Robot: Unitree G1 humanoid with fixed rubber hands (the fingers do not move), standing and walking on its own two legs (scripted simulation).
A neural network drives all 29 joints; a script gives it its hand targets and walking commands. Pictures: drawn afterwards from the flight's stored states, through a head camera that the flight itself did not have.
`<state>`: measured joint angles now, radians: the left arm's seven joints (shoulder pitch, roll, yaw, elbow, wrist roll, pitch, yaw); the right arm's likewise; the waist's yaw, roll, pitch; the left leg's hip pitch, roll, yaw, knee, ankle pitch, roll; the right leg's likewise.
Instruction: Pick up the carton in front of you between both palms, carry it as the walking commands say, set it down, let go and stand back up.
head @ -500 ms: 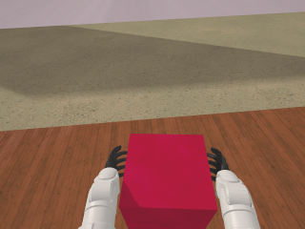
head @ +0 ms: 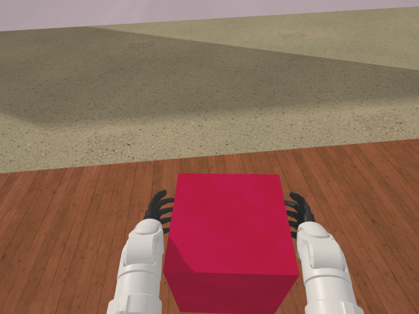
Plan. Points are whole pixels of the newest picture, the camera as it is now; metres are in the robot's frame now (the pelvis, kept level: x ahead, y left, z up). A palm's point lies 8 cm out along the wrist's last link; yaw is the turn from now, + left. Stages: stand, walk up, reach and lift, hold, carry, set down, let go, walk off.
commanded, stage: reach and lift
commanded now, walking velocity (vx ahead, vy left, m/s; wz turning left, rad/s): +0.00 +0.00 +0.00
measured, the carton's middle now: (227, 246) +0.29 +0.00 -0.04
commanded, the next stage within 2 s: hold in 0.44 s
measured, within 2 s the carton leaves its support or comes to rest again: neither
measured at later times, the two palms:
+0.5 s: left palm (151, 222) +0.30 +0.15 +0.04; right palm (306, 225) +0.30 -0.15 +0.04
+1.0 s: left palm (149, 221) +0.29 +0.15 +0.05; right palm (308, 224) +0.29 -0.15 +0.05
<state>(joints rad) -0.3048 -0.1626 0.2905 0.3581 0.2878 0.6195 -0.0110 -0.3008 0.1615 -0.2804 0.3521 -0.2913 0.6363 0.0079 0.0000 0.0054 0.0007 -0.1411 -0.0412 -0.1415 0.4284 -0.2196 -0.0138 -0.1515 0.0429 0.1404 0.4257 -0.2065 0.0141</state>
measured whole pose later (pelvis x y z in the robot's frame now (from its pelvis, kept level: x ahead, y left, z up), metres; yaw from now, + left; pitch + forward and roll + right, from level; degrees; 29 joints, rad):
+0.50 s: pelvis +0.01 +0.00 +0.00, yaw +0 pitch -5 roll +0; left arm -0.24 -0.15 0.22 0.25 0.26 0.70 0.00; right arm -0.23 0.15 -0.21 0.25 -0.26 0.71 0.00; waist 0.00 0.00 -0.01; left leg -0.06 -0.04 -0.14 0.36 -0.21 -0.01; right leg -0.07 0.04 0.14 0.36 -0.19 0.01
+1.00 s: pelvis +0.00 +0.00 +0.00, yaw +0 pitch -7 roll +0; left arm -0.30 -0.16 0.26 0.25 0.28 0.75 -0.01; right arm -0.29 0.16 -0.25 0.25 -0.28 0.76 0.01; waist 0.00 0.00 0.02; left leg -0.05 -0.04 -0.14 0.38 -0.20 -0.01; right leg -0.06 0.04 0.13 0.37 -0.19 0.01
